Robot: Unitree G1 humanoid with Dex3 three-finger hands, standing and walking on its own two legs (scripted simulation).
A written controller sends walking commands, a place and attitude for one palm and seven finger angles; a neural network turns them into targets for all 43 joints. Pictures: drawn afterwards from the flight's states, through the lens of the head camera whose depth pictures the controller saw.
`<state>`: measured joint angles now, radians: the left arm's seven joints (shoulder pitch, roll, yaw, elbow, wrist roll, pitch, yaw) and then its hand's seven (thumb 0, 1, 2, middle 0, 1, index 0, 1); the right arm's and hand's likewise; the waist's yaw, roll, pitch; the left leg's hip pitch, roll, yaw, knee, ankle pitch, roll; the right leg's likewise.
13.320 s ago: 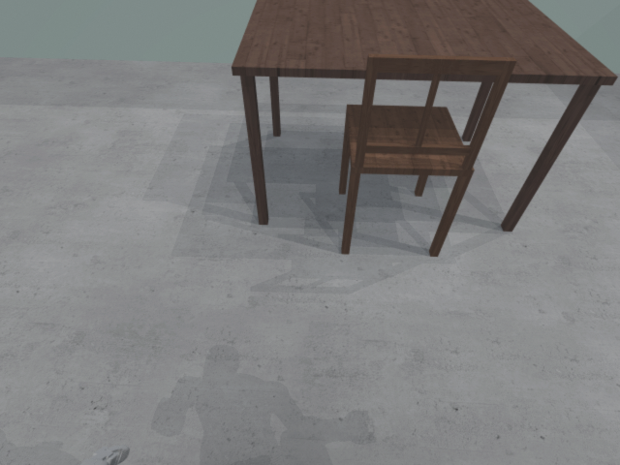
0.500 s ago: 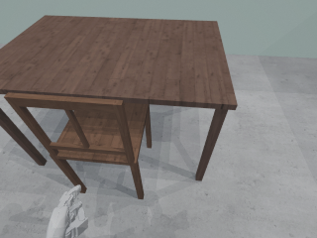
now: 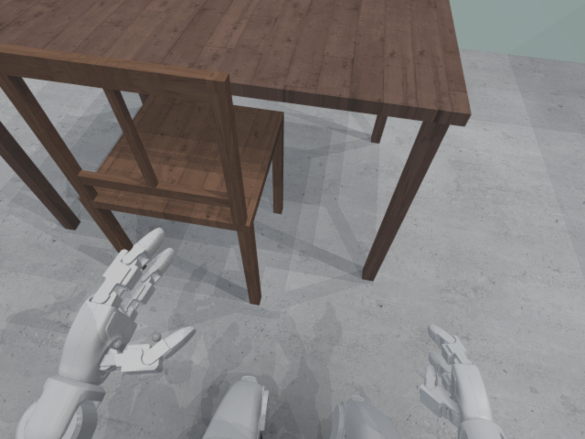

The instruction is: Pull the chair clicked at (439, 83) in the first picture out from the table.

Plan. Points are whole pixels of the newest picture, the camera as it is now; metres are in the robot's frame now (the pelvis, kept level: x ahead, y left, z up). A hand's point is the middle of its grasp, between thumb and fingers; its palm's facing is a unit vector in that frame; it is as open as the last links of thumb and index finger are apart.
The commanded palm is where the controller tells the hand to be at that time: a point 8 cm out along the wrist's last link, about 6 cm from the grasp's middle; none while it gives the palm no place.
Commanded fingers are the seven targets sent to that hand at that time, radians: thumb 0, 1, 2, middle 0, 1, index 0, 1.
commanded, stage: raise the hand toward the chair's back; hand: left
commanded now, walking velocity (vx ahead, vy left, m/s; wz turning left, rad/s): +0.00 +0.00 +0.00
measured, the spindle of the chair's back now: (134, 141) +0.58 +0.36 +0.01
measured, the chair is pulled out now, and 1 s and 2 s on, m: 0.00 0.00 0.00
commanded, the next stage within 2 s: aim the fingers beside a spindle in 1.44 s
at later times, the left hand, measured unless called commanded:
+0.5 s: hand (132, 309) +0.25 +0.22 +0.06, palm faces -0.11 -0.99 -0.01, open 15.5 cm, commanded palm +0.23 +0.28 +0.07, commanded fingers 0.00 -0.48 0.31 -0.06 -0.08 -0.06 -0.08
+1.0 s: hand (120, 284) +0.27 +0.24 +0.07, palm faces -0.11 -0.99 -0.05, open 16.9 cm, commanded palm +0.25 +0.30 +0.08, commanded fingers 0.00 -0.50 0.30 -0.06 -0.08 -0.06 -0.08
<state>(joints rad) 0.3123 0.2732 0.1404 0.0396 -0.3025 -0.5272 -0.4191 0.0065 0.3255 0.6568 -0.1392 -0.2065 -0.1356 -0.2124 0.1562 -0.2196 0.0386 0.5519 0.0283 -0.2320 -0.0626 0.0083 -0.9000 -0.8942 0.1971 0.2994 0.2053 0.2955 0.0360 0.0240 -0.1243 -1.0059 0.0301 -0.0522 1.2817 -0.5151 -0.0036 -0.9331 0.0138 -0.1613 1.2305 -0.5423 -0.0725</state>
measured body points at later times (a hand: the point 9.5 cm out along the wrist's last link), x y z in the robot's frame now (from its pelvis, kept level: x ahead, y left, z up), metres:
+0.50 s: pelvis +0.02 +0.04 +0.02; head +0.09 +0.06 +0.46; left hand +0.25 +0.27 +0.07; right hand +0.21 -0.21 -0.04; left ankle +0.06 +0.12 -0.63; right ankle +0.04 -0.08 -0.63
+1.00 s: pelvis +0.03 +0.04 +0.03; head +0.10 +0.06 +0.47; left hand +0.27 +0.30 +0.08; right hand +0.20 -0.20 -0.05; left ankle +0.06 +0.12 -0.63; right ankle +0.04 -0.08 -0.63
